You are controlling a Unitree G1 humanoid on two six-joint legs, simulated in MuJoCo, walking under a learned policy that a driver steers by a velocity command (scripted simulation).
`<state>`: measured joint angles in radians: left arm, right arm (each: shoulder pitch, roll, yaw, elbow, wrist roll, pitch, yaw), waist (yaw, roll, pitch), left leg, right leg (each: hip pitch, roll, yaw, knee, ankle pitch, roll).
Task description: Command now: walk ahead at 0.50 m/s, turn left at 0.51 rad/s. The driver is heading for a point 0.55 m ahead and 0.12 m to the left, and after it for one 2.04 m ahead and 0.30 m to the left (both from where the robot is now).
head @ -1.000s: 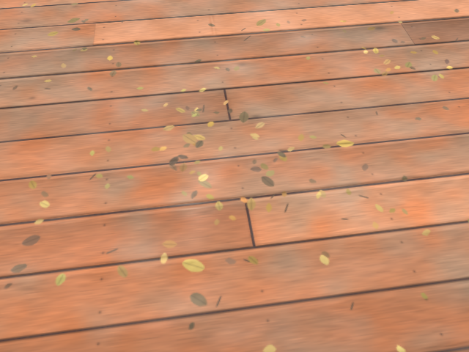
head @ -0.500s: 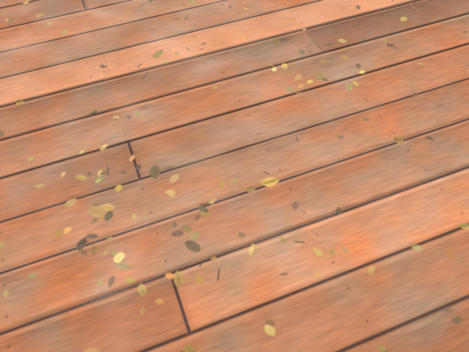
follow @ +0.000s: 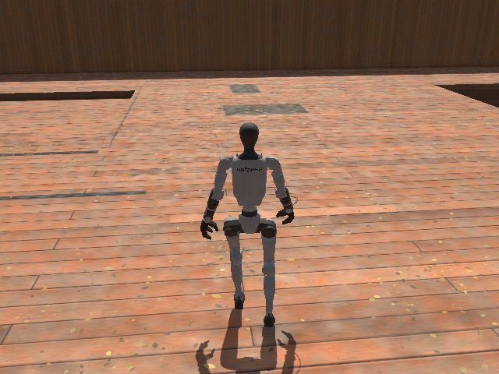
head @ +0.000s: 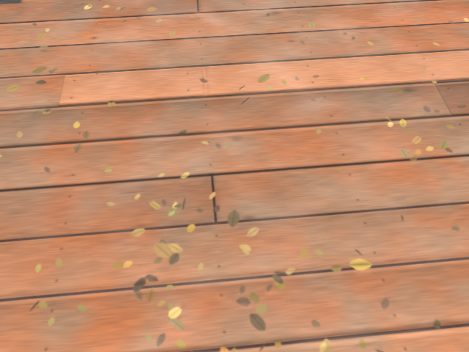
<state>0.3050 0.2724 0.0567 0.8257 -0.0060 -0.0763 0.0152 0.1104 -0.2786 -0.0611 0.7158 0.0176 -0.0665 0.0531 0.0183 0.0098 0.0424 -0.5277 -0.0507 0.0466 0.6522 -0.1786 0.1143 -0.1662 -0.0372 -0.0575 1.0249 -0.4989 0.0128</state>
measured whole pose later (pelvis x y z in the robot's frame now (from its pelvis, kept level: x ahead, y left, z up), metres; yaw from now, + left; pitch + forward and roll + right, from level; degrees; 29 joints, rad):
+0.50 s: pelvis +0.29 -0.02 +0.01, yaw +18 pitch +3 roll -1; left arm 0.11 0.26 0.05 0.66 0.01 -0.13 -0.01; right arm 0.35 -0.29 -0.06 0.72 0.03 -0.03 -0.01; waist -0.04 0.04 -0.01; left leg -0.31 -0.08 -0.17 1.06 -0.49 0.04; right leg -0.43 0.04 0.00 0.55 -0.17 -0.02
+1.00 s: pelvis +0.47 +0.08 +0.01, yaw +32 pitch +2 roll -1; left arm 0.20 0.31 0.05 0.82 -0.02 -0.04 0.00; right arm 0.09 -0.27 -0.05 0.60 -0.01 -0.02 0.03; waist 0.03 -0.02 0.07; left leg -0.49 -0.04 0.04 0.58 -0.13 0.07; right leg -0.37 -0.05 -0.01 1.15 -0.59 0.04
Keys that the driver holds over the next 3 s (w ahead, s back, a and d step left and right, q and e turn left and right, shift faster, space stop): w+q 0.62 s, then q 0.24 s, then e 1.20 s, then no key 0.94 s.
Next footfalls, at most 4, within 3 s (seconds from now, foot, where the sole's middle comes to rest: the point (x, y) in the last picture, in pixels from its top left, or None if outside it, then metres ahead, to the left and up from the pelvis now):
0.42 right None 0.43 -0.10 -0.75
0.90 left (168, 309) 0.54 0.23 -0.75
1.36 right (255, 298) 0.58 -0.02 -0.75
1.86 left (176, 302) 0.57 0.21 -0.75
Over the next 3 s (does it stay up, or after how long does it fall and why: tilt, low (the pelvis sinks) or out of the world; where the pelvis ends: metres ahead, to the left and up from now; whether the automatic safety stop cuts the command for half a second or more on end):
stays up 0.53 0.05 0.02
